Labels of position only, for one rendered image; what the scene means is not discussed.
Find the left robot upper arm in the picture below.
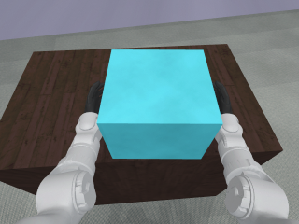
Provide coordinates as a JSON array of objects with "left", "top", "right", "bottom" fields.
[{"left": 15, "top": 169, "right": 96, "bottom": 224}]

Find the pedestal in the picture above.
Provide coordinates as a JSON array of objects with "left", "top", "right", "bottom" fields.
[{"left": 0, "top": 44, "right": 283, "bottom": 205}]

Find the robot right forearm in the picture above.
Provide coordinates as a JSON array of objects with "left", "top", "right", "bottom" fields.
[{"left": 215, "top": 113, "right": 289, "bottom": 215}]

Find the robot left hand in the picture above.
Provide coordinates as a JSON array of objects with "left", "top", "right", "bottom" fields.
[{"left": 84, "top": 80, "right": 105, "bottom": 115}]

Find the robot right hand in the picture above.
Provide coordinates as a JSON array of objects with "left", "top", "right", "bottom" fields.
[{"left": 212, "top": 80, "right": 233, "bottom": 115}]

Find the carton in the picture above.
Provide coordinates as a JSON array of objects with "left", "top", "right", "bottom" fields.
[{"left": 96, "top": 49, "right": 223, "bottom": 160}]

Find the robot left forearm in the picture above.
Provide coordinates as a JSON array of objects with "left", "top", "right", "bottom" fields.
[{"left": 36, "top": 112, "right": 103, "bottom": 211}]

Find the right robot upper arm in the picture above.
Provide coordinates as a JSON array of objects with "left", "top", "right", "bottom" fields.
[{"left": 224, "top": 175, "right": 299, "bottom": 224}]

